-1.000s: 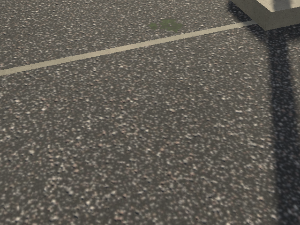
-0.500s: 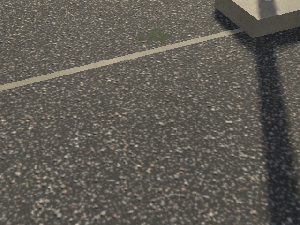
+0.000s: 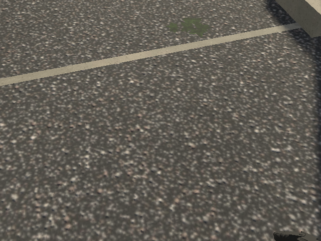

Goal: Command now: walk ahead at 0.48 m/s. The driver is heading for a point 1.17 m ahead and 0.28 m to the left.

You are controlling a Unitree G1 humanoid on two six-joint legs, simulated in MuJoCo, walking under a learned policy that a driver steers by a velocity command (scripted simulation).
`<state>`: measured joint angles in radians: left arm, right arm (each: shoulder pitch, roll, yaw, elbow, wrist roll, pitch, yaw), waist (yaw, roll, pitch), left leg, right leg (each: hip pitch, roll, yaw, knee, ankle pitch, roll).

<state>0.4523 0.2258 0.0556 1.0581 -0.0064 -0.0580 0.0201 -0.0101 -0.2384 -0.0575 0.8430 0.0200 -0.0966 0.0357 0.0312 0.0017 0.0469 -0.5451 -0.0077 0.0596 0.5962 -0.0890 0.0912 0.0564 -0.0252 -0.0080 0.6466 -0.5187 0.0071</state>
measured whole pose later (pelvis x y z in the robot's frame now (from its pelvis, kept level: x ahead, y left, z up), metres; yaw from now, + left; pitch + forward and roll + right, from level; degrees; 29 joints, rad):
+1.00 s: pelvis +0.55 +0.01 +0.01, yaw +21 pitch +2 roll -2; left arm 0.32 0.27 0.08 0.96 -0.02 -0.06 0.02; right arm 0.03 -0.24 -0.06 0.75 0.03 -0.03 0.06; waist 0.07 0.02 0.04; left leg -0.58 0.06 0.07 0.64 -0.12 0.10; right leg 0.10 -0.05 -0.31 0.32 -0.42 0.06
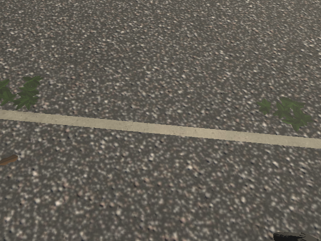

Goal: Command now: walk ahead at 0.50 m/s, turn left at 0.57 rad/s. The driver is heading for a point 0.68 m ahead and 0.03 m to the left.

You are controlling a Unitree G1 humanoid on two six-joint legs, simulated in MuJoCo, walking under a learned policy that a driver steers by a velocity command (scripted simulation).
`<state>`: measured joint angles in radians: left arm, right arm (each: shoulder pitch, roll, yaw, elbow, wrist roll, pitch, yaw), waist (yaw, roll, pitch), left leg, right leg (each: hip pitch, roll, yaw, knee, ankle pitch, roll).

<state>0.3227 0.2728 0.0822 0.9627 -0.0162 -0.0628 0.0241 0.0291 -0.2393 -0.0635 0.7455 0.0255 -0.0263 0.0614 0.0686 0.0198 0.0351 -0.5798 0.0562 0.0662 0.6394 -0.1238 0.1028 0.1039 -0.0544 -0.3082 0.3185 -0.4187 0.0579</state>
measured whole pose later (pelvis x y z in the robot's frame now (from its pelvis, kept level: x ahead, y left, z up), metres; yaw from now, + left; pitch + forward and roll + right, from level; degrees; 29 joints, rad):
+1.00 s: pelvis +0.55 +0.05 +0.01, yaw +11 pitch +2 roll -2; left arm 0.31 0.27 0.04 0.91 -0.01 -0.06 0.00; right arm 0.07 -0.25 -0.04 0.74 -0.01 -0.07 0.02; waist 0.08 0.04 0.02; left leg -0.54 0.04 -0.03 0.51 0.06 0.02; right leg -0.04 0.07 -0.03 0.31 -0.30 -0.04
